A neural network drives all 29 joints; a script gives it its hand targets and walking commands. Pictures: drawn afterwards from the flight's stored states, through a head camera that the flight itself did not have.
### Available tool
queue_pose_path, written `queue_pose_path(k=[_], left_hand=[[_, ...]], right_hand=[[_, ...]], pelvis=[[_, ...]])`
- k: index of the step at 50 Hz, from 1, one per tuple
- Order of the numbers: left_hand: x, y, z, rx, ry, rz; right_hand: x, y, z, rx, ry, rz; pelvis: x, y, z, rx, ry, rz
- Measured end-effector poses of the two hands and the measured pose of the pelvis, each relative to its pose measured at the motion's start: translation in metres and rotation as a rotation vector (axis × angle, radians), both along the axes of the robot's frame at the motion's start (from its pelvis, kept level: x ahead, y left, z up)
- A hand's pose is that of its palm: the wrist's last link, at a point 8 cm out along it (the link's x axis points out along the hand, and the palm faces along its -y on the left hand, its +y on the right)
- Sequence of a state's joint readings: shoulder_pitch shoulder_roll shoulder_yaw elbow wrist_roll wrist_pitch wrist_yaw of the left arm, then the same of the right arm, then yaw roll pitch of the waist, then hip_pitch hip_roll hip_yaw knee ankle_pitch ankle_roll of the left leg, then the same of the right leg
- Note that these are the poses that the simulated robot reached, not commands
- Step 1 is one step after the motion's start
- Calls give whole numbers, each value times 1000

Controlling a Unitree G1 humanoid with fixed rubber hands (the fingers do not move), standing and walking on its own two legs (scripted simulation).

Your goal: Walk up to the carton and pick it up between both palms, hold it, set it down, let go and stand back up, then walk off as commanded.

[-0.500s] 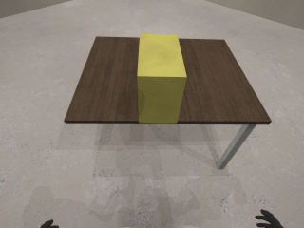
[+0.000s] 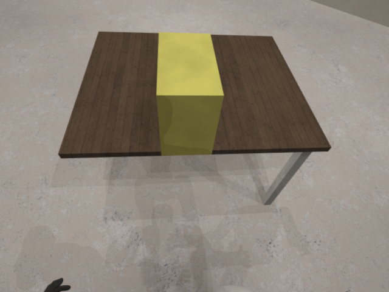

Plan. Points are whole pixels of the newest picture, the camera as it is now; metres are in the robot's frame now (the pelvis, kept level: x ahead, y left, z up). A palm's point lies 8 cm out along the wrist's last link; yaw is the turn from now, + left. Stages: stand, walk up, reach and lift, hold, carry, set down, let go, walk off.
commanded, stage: stand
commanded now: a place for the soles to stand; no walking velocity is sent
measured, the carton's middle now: (185, 94) +0.70 -0.01 -0.05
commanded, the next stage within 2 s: walk off in 0.08 s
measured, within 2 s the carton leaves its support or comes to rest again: neither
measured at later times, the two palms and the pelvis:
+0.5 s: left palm out of the picture +0.08 +0.34 -0.12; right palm out of the picture +0.03 -0.27 -0.09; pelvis -0.01 +0.03 +0.00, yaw +0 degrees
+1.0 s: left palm out of the picture +0.09 +0.32 -0.08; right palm out of the picture +0.10 -0.30 -0.09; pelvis -0.01 +0.00 +0.02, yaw +0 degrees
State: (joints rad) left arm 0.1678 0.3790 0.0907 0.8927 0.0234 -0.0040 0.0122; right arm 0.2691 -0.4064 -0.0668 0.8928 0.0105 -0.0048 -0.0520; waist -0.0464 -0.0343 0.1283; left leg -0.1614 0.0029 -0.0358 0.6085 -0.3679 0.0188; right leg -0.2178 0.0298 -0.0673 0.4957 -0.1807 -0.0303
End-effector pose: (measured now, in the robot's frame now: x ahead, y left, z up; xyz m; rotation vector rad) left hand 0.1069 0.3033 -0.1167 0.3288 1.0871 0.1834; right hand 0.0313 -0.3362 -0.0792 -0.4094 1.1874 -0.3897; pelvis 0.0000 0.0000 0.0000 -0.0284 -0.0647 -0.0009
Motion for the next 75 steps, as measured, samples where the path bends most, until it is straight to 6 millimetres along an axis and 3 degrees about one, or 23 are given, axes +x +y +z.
queue_pose_path(k=[4,10,14,19,23,26,37,44,58,66,75], left_hand=[[9,-9,5,12,-56,-5],[13,-5,9,11,-109,20],[8,11,2,13,-95,24],[-14,32,-6,17,-2,47],[-27,40,-3,19,52,53],[-25,37,0,-1,49,62],[13,17,32,13,-80,16],[4,14,40,27,-91,42],[-39,5,24,21,44,90],[-36,-1,21,13,57,85],[-26,-3,23,16,44,80]], right_hand=[[35,-7,-7,13,-72,28],[71,27,-18,92,-143,89],[69,54,-27,125,-136,111],[35,75,-25,136,-85,77],[5,69,-15,104,1,52],[3,62,-11,82,27,67],[62,55,-8,151,-131,127],[80,48,-5,165,-167,134],[52,32,-13,151,-63,85],[42,31,-16,153,-29,70],[45,29,-16,151,-29,67]], pelvis=[[3,-4,-6,-12,-27,9],[2,2,-10,-22,-30,29],[-2,13,-15,-33,-14,40],[-7,25,-10,21,-16,-12],[-11,26,0,15,-2,-1],[-14,26,4,26,-1,-9],[-16,16,12,29,-38,3],[-14,9,15,33,-41,9],[-14,-2,17,34,-18,7],[-12,-5,18,32,-7,6],[-8,-7,18,32,-2,5]])
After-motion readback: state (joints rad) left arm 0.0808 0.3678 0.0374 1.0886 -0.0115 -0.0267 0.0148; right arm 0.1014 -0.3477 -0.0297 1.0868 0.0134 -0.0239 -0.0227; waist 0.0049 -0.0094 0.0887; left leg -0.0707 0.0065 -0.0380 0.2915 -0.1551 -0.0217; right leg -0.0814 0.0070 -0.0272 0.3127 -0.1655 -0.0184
